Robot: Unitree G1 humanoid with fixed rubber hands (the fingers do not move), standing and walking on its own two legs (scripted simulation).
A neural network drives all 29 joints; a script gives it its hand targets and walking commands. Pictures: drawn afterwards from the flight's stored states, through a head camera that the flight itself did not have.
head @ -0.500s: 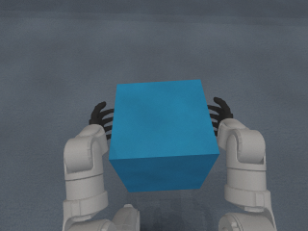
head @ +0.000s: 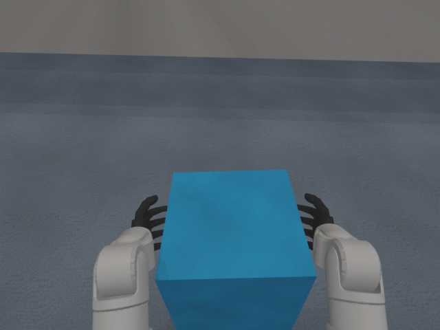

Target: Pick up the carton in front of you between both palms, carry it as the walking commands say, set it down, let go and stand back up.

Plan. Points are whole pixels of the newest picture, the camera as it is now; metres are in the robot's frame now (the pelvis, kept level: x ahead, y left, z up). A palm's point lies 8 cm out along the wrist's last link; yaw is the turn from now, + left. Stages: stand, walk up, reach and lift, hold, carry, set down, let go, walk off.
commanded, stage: carry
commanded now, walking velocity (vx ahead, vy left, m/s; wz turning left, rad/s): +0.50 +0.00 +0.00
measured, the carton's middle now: (232, 255) +0.26 +0.00 +0.00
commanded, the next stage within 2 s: none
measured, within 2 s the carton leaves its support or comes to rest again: neither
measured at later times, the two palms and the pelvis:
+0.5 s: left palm (179, 132) +0.57 +0.12 +0.06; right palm (293, 129) +0.59 -0.18 +0.05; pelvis +0.32 -0.05 +0.00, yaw +3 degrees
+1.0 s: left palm (171, 68) +0.91 +0.17 +0.08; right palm (258, 67) +0.90 -0.13 +0.08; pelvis +0.64 +0.02 +0.00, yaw +0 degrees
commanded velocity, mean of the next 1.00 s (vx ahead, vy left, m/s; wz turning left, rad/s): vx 0.49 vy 0.00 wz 0.00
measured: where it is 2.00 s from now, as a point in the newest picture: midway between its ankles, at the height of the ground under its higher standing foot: (215, 217)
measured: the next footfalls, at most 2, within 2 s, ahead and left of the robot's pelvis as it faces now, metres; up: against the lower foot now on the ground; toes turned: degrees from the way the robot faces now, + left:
right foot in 0.24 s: +0.37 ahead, -0.13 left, +0.00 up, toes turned -10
left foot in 0.74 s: +0.66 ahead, +0.11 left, +0.00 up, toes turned +14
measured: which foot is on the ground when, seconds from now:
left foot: down 0.00-0.24, up 0.26-0.72, down 0.74-1.00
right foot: up 0.00-0.22, down 0.24-0.76, up 0.78-1.00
